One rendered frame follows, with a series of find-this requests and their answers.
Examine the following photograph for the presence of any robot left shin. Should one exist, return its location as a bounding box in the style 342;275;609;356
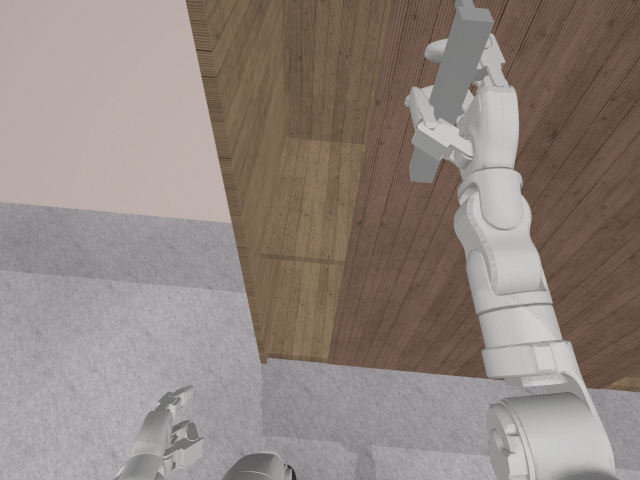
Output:
261;450;285;464

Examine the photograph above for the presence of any handle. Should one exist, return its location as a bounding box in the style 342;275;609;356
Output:
409;0;494;183

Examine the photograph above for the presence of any right robot hand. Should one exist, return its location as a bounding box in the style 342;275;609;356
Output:
404;33;519;181

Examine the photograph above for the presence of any robot right forearm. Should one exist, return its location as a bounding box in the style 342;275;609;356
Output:
454;167;615;474

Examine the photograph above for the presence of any left robot thigh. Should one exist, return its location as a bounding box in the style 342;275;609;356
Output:
221;453;292;480

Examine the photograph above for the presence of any robot left forearm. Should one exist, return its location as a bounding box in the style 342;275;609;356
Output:
114;454;166;480

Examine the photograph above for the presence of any right robot upper arm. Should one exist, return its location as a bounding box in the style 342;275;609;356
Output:
486;392;619;480

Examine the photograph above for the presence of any left robot hand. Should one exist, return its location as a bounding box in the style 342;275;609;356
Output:
130;386;203;476

